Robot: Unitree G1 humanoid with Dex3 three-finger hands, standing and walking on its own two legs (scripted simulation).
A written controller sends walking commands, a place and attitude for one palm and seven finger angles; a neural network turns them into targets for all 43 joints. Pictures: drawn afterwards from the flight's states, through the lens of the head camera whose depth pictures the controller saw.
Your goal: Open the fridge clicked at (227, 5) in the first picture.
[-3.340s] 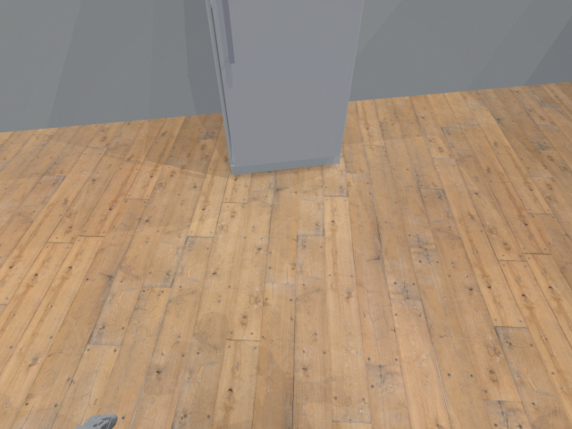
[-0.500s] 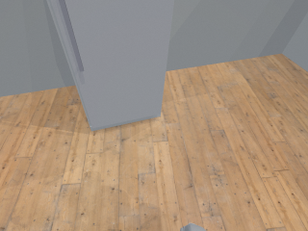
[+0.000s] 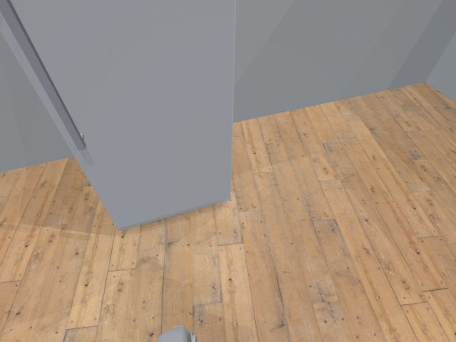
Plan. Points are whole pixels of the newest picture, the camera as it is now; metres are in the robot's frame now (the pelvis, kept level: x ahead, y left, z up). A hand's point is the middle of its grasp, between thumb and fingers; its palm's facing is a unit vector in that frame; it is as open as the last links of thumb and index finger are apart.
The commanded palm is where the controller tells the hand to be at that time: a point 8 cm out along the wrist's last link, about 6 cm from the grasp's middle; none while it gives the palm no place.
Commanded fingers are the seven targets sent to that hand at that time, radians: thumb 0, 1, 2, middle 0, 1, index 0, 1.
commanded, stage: turn to face it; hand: left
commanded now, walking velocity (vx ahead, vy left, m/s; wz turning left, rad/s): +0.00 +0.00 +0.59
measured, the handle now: (50, 82) +0.68 +0.48 +0.09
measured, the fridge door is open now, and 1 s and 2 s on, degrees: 0 0 0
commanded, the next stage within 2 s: take the last steps up to it in 0.64 s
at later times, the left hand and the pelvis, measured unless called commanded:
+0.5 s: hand out of the picture +0.10 +0.23 -0.16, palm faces +0.23 -0.93 -0.27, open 7.4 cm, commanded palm none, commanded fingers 0.00 0.90 0.90 -0.20 -0.30 -0.20 -0.30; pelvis +0.07 +0.01 +0.00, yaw +12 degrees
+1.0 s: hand out of the picture -0.03 +0.15 -0.16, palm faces +0.45 -0.86 -0.24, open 7.4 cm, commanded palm none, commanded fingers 0.00 0.90 0.90 -0.20 -0.30 -0.20 -0.30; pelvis +0.06 -0.02 +0.01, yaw +22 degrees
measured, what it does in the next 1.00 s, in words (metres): steps on the spot, turning left: left foot, then right foot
